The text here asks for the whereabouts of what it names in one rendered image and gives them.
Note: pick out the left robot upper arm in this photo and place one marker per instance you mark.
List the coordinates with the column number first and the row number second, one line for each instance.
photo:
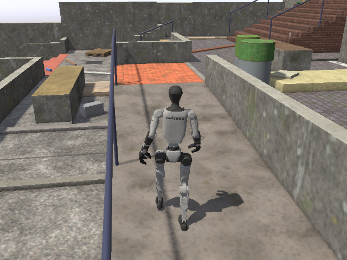
column 154, row 123

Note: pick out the left robot forearm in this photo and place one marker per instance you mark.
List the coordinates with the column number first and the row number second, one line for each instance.
column 146, row 144

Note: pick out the left robot hand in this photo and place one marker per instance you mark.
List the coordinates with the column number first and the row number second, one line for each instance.
column 142, row 156

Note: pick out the humanoid robot head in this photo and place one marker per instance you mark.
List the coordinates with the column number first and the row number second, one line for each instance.
column 175, row 93

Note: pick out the right robot upper arm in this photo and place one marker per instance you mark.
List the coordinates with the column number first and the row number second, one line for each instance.
column 193, row 123

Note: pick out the right robot forearm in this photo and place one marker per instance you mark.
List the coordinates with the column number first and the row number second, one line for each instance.
column 197, row 141

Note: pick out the right robot shin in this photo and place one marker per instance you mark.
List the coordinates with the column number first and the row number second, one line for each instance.
column 184, row 202

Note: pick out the right robot hand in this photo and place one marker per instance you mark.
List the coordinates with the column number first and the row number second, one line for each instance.
column 195, row 150

